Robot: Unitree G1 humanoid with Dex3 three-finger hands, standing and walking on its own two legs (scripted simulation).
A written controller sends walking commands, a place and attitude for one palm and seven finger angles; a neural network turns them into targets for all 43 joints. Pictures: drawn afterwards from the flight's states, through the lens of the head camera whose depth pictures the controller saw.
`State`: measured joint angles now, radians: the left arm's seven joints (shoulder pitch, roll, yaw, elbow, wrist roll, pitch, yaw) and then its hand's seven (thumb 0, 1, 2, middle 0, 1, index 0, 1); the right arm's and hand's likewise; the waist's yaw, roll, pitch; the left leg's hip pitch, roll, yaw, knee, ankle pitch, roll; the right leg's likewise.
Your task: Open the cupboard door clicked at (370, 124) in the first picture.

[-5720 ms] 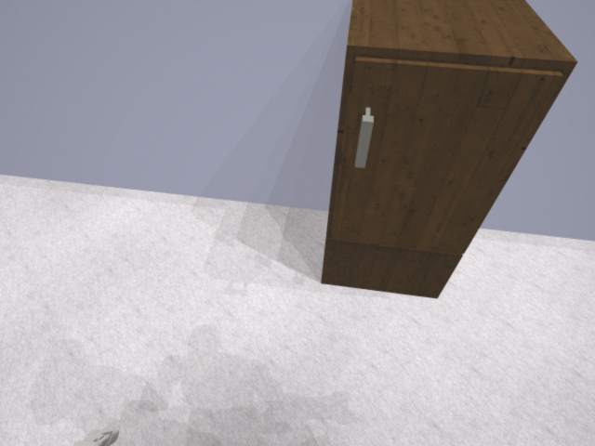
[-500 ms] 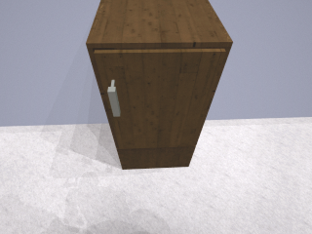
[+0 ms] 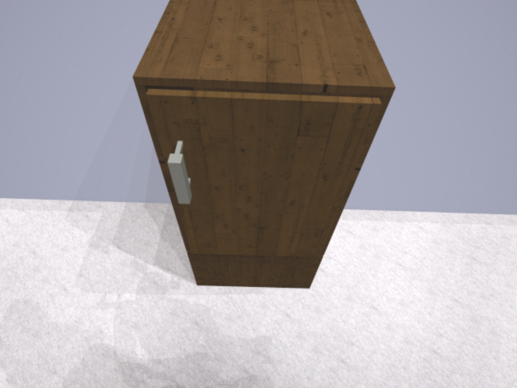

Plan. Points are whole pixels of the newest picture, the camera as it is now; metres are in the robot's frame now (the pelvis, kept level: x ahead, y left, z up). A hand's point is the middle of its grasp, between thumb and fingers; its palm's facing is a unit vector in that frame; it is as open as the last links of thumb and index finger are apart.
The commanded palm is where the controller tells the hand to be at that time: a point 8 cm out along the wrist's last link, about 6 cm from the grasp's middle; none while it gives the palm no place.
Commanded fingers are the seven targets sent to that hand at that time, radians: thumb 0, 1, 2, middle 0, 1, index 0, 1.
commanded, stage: come to a stop and stand still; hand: left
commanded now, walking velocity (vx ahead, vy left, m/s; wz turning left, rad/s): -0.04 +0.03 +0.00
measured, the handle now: (182, 172) +0.51 +0.21 -0.03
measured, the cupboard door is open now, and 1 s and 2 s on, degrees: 0 0 0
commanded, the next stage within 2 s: look again from close up in 0.52 s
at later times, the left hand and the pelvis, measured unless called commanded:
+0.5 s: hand out of the picture +0.02 +0.21 -0.16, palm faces -0.01 -0.97 -0.25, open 7.4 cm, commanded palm none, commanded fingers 0.00 0.90 0.90 -0.20 -0.30 -0.20 -0.30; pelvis -0.01 +0.02 +0.00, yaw +0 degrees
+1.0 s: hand out of the picture +0.01 +0.16 -0.17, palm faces -0.01 -0.98 -0.18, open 7.3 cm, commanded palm none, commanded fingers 0.00 0.90 0.90 -0.20 -0.30 -0.20 -0.30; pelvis +0.01 +0.00 +0.01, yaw -1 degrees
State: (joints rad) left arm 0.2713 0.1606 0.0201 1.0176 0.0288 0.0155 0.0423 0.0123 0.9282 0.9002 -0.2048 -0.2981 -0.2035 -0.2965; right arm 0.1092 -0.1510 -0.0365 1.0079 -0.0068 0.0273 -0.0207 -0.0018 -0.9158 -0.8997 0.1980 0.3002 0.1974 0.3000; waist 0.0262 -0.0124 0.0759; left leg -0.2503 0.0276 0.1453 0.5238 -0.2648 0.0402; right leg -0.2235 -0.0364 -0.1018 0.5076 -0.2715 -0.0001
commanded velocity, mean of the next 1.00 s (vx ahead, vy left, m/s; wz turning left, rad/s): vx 0.00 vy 0.00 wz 0.00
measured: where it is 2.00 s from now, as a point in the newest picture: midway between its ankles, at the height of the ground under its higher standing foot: outside the picture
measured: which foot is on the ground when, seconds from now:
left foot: down 0.00-1.00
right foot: down 0.00-1.00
